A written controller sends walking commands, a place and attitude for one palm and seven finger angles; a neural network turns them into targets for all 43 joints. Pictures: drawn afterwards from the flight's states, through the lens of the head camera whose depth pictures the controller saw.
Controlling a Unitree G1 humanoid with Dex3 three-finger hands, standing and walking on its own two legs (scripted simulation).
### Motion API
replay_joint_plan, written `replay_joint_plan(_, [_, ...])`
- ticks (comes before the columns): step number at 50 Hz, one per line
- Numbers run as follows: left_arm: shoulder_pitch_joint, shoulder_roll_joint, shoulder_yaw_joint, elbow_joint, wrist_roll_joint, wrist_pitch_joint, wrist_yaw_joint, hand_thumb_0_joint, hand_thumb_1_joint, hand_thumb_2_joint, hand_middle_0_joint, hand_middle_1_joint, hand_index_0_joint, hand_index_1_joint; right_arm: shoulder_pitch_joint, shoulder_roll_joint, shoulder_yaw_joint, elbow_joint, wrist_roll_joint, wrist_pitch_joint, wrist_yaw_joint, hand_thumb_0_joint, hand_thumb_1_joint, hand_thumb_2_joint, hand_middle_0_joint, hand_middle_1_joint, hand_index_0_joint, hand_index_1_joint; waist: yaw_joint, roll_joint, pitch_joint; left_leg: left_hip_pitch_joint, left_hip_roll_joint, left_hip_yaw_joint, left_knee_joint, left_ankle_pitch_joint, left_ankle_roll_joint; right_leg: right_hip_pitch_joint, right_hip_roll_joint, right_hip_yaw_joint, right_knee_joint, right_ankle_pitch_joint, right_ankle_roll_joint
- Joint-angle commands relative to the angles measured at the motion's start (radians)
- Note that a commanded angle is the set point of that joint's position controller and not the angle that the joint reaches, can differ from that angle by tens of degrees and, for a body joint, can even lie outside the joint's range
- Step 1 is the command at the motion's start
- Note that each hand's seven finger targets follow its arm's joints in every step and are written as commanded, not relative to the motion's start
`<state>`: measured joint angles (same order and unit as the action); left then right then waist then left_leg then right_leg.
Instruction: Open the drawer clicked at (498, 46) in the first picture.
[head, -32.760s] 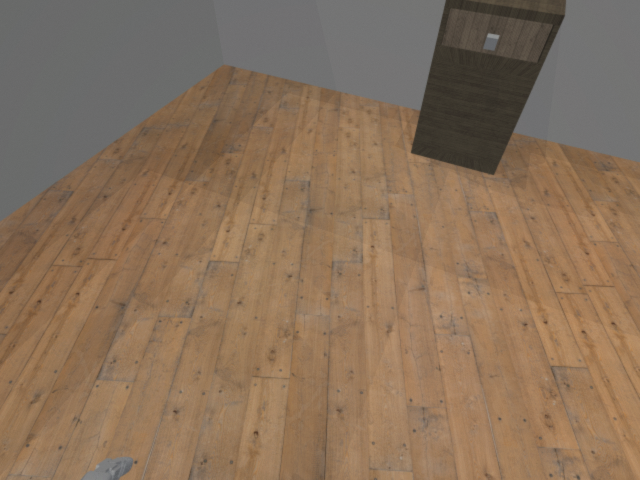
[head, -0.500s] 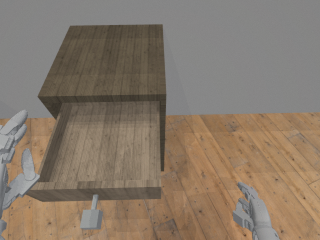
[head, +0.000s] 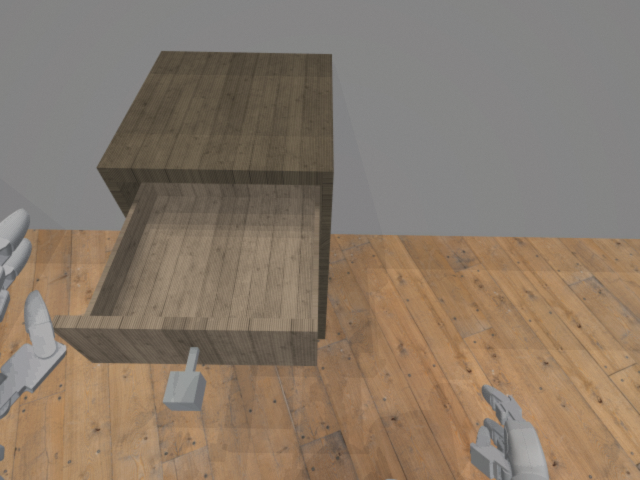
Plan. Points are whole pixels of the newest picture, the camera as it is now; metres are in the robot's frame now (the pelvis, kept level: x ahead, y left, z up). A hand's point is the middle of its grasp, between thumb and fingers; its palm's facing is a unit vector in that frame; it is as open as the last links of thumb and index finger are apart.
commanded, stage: step back with the hand held close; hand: left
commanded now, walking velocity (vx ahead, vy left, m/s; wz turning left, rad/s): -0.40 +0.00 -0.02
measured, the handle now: (189, 376) +0.27 +0.22 -0.12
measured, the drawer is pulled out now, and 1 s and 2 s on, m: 0.30 0.30 0.30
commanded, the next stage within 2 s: stop stepping back and stand still in 0.52 s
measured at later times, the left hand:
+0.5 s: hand out of the picture +0.10 +0.19 +0.16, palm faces +0.27 -0.81 -0.51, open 7.4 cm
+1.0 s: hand out of the picture -0.02 +0.12 +0.17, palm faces +0.29 -0.80 -0.53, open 7.4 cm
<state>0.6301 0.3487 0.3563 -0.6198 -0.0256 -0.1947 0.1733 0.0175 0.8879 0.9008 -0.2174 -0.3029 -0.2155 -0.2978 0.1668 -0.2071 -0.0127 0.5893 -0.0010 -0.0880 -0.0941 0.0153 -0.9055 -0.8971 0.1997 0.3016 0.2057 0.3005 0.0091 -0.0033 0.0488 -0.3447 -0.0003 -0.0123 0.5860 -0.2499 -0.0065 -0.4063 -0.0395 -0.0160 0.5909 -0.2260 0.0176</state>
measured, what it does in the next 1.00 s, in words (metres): walks backwards: right foot, then left foot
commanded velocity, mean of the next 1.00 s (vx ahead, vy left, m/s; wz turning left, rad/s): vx -0.15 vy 0.07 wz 0.00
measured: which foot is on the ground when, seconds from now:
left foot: down 0.00-0.20, up 0.22-0.42, down 0.44-0.70, up 0.72-1.00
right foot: down 0.00-0.00, up 0.02-0.14, down 0.16-0.46, up 0.48-0.68, down 0.70-1.00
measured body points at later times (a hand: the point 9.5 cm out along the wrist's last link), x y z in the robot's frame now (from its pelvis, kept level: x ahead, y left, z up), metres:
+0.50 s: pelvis -0.10 -0.04 +0.00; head -0.04 -0.02 +0.45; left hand +0.08 +0.24 +0.19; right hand +0.09 -0.28 -0.07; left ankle -0.09 +0.10 -0.73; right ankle -0.04 -0.12 -0.72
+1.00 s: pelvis -0.21 -0.11 +0.02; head -0.18 -0.13 +0.47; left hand -0.04 +0.16 +0.19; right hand -0.07 -0.38 -0.08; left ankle -0.28 +0.02 -0.69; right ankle -0.19 -0.16 -0.73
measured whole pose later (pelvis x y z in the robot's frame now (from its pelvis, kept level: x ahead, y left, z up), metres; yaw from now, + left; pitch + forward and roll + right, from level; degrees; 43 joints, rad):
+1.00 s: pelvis -0.21 -0.11 +0.02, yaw +1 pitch +4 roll +4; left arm 0.71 0.37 0.34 -0.54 -0.02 -0.22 0.15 0.02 0.89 0.90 -0.22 -0.30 -0.22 -0.30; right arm 0.24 -0.25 -0.04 0.63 0.01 -0.09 -0.06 0.02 -0.91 -0.90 0.20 0.30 0.20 0.30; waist -0.05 -0.04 -0.01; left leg -0.25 -0.04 0.07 0.59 -0.41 0.03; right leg -0.28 -0.01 -0.08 0.36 -0.15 -0.09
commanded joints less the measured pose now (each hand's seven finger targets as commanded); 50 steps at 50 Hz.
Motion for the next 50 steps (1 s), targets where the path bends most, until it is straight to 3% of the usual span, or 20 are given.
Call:
replay_joint_plan(1, [0.001,0.150,0.127,-0.213,0.014,-0.073,0.045,0.000,0.900,0.900,-0.200,-0.300,-0.200,-0.300,-0.085,-0.101,-0.034,-0.179,-0.037,-0.092,-0.023,0.000,-0.900,-0.900,0.200,0.300,0.200,0.300,-0.024,0.231,-0.097,-0.265,0.294,-0.263,-0.376,-0.077,0.138,0.197,0.058,0.005,0.290,-0.258,-0.003])
replay_joint_plan(4, [0.052,0.153,0.120,-0.202,-0.003,-0.068,0.026,0.000,0.900,0.900,-0.200,-0.300,-0.200,-0.300,-0.056,-0.114,-0.047,-0.153,-0.002,-0.112,0.006,0.000,-0.900,-0.900,0.200,0.300,0.200,0.300,-0.002,0.194,-0.172,-0.006,0.235,-0.126,-0.177,0.313,0.115,0.130,0.024,-0.009,0.085,-0.162,-0.003])
replay_joint_plan(7, [0.037,0.179,0.126,-0.242,-0.016,-0.076,0.001,0.000,0.900,0.900,-0.200,-0.300,-0.200,-0.300,-0.077,-0.130,-0.043,-0.137,0.007,-0.123,0.023,0.000,-0.900,-0.900,0.200,0.300,0.200,0.300,-0.006,0.181,-0.204,0.086,0.207,-0.100,-0.083,0.393,0.082,0.186,0.004,-0.015,-0.144,0.092,-0.008])
replay_joint_plan(8, [0.005,0.185,0.122,-0.253,-0.017,-0.083,-0.006,0.000,0.900,0.900,-0.200,-0.300,-0.200,-0.300,-0.086,-0.128,-0.034,-0.135,0.005,-0.121,0.026,0.000,-0.900,-0.900,0.200,0.300,0.200,0.300,-0.009,0.119,-0.189,0.040,0.178,-0.087,-0.053,0.323,0.061,0.226,-0.023,0.005,-0.192,0.233,-0.018])
replay_joint_plan(11, [-0.005,0.205,0.130,-0.181,-0.028,-0.075,-0.012,0.000,0.900,0.900,-0.200,-0.300,-0.200,-0.300,-0.091,-0.108,-0.061,-0.144,0.038,-0.109,0.038,0.000,-0.900,-0.900,0.200,0.300,0.200,0.300,-0.007,-0.245,-0.236,-0.070,-0.041,0.011,0.382,-0.210,-0.016,0.212,-0.336,0.305,-0.266,0.618,-0.181])
replay_joint_plan(12, [0.034,0.215,0.153,-0.148,-0.025,-0.070,-0.010,0.000,0.900,0.900,-0.200,-0.300,-0.200,-0.300,-0.104,-0.105,-0.062,-0.133,0.030,-0.099,0.037,0.000,-0.900,-0.900,0.200,0.300,0.200,0.300,-0.004,-0.215,-0.251,-0.104,-0.041,-0.035,0.521,-0.261,-0.016,0.213,-0.345,0.285,-0.257,0.647,-0.198])
replay_joint_plan(19, [0.083,0.187,0.148,-0.182,-0.012,-0.067,0.000,0.000,0.900,0.900,-0.200,-0.300,-0.200,-0.300,-0.123,-0.068,-0.010,-0.139,0.004,-0.013,0.005,0.000,-0.900,-0.900,0.200,0.300,0.200,0.300,-0.034,-0.075,-0.192,-0.020,-0.014,0.048,-0.211,-0.061,-0.012,0.293,-0.132,0.073,-0.149,0.500,-0.085])
replay_joint_plan(20, [0.072,0.188,0.132,-0.214,-0.014,-0.074,0.000,0.000,0.900,0.900,-0.200,-0.300,-0.200,-0.300,-0.112,-0.080,-0.025,-0.134,0.000,-0.011,0.003,0.000,-0.900,-0.900,0.200,0.300,0.200,0.300,-0.039,-0.001,-0.195,0.044,0.026,0.035,-0.291,0.100,-0.001,0.277,-0.102,0.063,-0.105,0.420,-0.050])
replay_joint_plan(22, [0.052,0.205,0.129,-0.264,0.002,-0.087,0.002,0.000,0.900,0.900,-0.200,-0.300,-0.200,-0.300,-0.108,-0.107,-0.060,-0.143,0.002,-0.034,0.009,0.000,-0.900,-0.900,0.200,0.300,0.200,0.300,-0.018,0.175,-0.226,0.102,0.278,-0.188,-0.237,0.509,0.078,0.150,-0.013,0.012,0.038,0.075,-0.005])
replay_joint_plan(24, [0.115,0.183,0.113,-0.292,-0.034,-0.098,-0.021,0.000,0.900,0.900,-0.200,-0.300,-0.200,-0.300,-0.072,-0.134,-0.085,-0.153,0.028,-0.082,0.038,0.000,-0.900,-0.900,0.200,0.300,0.200,0.300,0.001,0.177,-0.265,0.171,0.312,-0.111,-0.221,0.573,0.099,0.069,0.019,0.023,0.180,-0.192,-0.023])
replay_joint_plan(25, [0.113,0.231,0.176,-0.312,-0.019,-0.107,-0.006,0.000,0.900,0.900,-0.200,-0.300,-0.200,-0.300,-0.096,-0.100,-0.074,-0.154,-0.006,-0.100,0.030,0.000,-0.900,-0.900,0.200,0.300,0.200,0.300,-0.006,0.302,-0.262,0.016,0.337,-0.162,-0.255,0.472,0.134,0.098,0.012,0.017,0.279,-0.259,-0.010])
replay_joint_plan(27, [0.047,0.231,0.175,-0.371,-0.021,-0.095,0.018,0.000,0.900,0.900,-0.200,-0.300,-0.200,-0.300,-0.080,-0.095,-0.059,-0.110,-0.033,-0.121,0.018,0.000,-0.900,-0.900,0.200,0.300,0.200,0.300,-0.021,0.282,-0.198,0.028,0.348,-0.157,-0.240,0.603,0.149,0.042,0.039,0.039,0.335,-0.276,-0.003])
replay_joint_plan(31, [0.023,0.159,0.122,-0.268,-0.034,-0.078,-0.004,0.000,0.900,0.900,-0.200,-0.300,-0.200,-0.300,-0.073,-0.113,-0.063,-0.089,0.006,-0.131,0.048,0.000,-0.900,-0.900,0.200,0.300,0.200,0.300,-0.012,0.236,-0.192,0.180,0.300,-0.089,-0.157,0.563,0.115,0.036,0.026,0.016,0.108,-0.170,-0.002])
replay_joint_plan(34, [0.024,0.164,0.126,-0.196,-0.026,-0.063,-0.009,0.000,0.900,0.900,-0.200,-0.300,-0.200,-0.300,-0.076,-0.117,-0.045,-0.107,0.028,-0.106,0.052,0.000,-0.900,-0.900,0.200,0.300,0.200,0.300,-0.010,0.120,-0.130,0.034,0.190,-0.015,-0.059,0.002,0.059,0.210,-0.012,-0.012,-0.239,0.026,0.015])
replay_joint_plan(35, [0.003,0.193,0.134,-0.190,-0.021,-0.066,-0.010,0.000,0.900,0.900,-0.200,-0.300,-0.200,-0.300,-0.066,-0.103,-0.042,-0.111,0.032,-0.092,0.054,0.000,-0.900,-0.900,0.200,0.300,0.200,0.300,-0.023,-0.041,-0.110,0.001,0.095,0.052,0.062,-0.159,0.021,0.200,-0.091,0.052,-0.328,0.080,-0.010])
replay_joint_plan(36, [-0.007,0.243,0.167,-0.174,-0.020,-0.062,-0.006,0.000,0.900,0.900,-0.200,-0.300,-0.200,-0.300,-0.073,-0.085,-0.040,-0.129,0.035,-0.077,0.049,0.000,-0.900,-0.900,0.200,0.300,0.200,0.300,-0.030,-0.262,-0.101,-0.086,0.005,0.069,0.272,-0.226,-0.007,0.140,-0.264,0.285,-0.398,0.059,-0.090])
replay_joint_plan(37, [-0.037,0.229,0.150,-0.175,-0.030,-0.056,-0.009,0.000,0.900,0.900,-0.200,-0.300,-0.200,-0.300,-0.066,-0.110,-0.060,-0.132,0.053,-0.072,0.050,0.000,-0.900,-0.900,0.200,0.300,0.200,0.300,-0.020,-0.289,-0.113,-0.093,-0.034,0.001,0.486,-0.199,-0.008,0.076,-0.317,0.385,-0.417,0.062,-0.094])
replay_joint_plan(42, [0.071,0.180,0.141,-0.075,-0.027,-0.078,-0.012,0.000,0.900,0.900,-0.200,-0.300,-0.200,-0.300,-0.127,-0.072,-0.022,-0.139,0.022,-0.034,0.029,0.000,-0.900,-0.900,0.200,0.300,0.200,0.300,-0.042,-0.129,-0.135,-0.125,0.003,0.021,0.351,-0.100,-0.016,0.218,-0.224,0.159,-0.328,0.100,-0.100])
replay_joint_plan(45, [0.090,0.181,0.126,-0.082,-0.006,-0.093,0.003,0.000,0.900,0.900,-0.200,-0.300,-0.200,-0.300,-0.110,-0.093,-0.027,-0.136,0.013,-0.058,0.023,0.000,-0.900,-0.900,0.200,0.300,0.200,0.300,-0.017,-0.150,-0.134,-0.045,-0.029,0.080,0.117,-0.160,0.017,0.247,-0.222,0.206,-0.416,-0.069,-0.071])
replay_joint_plan(50, [0.103,0.208,0.132,-0.165,0.007,-0.103,0.010,0.000,0.900,0.900,-0.200,-0.300,-0.200,-0.300,-0.033,-0.109,-0.036,-0.139,0.008,-0.084,0.042,0.000,-0.900,-0.900,0.200,0.300,0.200,0.300,-0.024,-0.106,-0.196,0.075,-0.027,0.102,-0.224,-0.115,0.064,0.374,-0.222,0.217,-0.370,0.017,-0.048])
